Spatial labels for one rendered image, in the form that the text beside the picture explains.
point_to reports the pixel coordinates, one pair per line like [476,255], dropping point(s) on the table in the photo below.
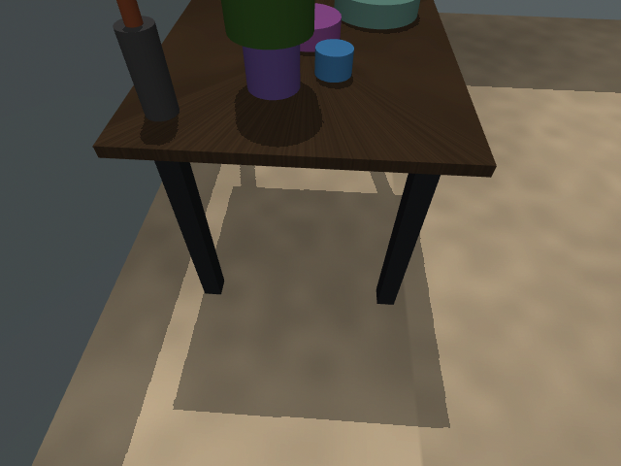
[405,109]

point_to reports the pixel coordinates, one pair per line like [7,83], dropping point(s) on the potted plant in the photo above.
[271,32]

